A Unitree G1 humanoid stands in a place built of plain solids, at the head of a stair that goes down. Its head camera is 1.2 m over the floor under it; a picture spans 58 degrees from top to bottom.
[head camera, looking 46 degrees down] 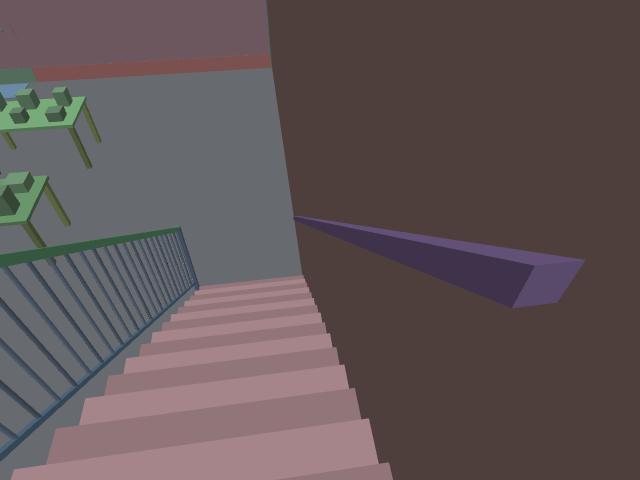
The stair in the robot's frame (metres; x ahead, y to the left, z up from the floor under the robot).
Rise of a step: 0.18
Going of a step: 0.21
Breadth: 1.21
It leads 8 degrees to the left of straight ahead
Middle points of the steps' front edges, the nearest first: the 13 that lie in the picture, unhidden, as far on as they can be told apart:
0.54 0.42 -0.37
0.74 0.45 -0.55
0.95 0.48 -0.74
1.15 0.51 -0.92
1.35 0.54 -1.11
1.55 0.57 -1.29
1.76 0.60 -1.48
1.96 0.63 -1.66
2.16 0.65 -1.85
2.37 0.68 -2.03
2.57 0.71 -2.22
2.77 0.74 -2.40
2.98 0.77 -2.59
